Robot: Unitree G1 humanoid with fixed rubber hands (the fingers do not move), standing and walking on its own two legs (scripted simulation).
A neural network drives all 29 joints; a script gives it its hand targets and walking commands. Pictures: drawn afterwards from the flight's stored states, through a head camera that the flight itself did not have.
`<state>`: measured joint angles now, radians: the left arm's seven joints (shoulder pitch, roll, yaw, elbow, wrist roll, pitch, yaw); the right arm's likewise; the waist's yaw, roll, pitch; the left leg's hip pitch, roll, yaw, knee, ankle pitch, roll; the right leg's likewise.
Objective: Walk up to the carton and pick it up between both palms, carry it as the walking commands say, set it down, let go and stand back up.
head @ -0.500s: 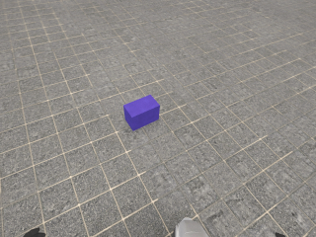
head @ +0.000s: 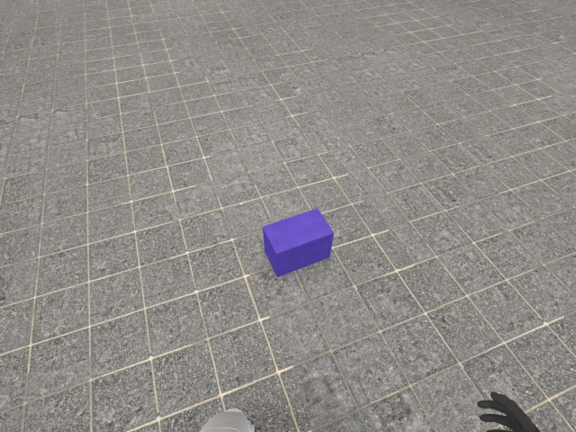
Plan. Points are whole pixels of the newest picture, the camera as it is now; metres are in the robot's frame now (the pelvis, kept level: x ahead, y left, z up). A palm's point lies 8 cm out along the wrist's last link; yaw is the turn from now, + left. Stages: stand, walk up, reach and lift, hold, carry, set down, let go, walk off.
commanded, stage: walk up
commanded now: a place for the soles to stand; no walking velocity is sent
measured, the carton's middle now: (297, 242) +0.90 +0.01 -0.68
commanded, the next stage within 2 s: none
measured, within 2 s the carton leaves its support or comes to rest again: neither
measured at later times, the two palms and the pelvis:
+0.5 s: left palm (89, 332) +0.25 +0.33 -0.07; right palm (504, 383) +0.23 -0.33 -0.11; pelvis +0.17 +0.00 -0.01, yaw +0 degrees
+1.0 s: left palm (106, 280) +0.37 +0.37 -0.10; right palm (461, 281) +0.38 -0.29 -0.07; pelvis +0.29 +0.05 -0.01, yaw -2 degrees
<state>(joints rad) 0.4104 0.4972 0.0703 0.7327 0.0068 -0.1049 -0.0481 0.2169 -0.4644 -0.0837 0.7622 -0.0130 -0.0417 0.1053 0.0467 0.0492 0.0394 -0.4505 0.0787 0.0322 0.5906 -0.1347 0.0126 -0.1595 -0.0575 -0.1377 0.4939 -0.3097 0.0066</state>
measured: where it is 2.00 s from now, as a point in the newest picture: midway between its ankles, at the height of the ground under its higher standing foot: (282, 393)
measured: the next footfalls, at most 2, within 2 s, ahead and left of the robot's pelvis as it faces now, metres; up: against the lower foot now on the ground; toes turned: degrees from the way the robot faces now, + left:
left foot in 0.04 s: +0.15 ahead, +0.13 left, +0.00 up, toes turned +3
right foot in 0.42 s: +0.28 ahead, -0.12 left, +0.00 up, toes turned -5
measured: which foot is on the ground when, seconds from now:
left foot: up 0.00-0.02, down 0.04-0.44, up 0.46-0.78, down 0.80-1.00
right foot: down 0.00-0.04, up 0.06-0.40, down 0.42-0.80, up 0.82-1.00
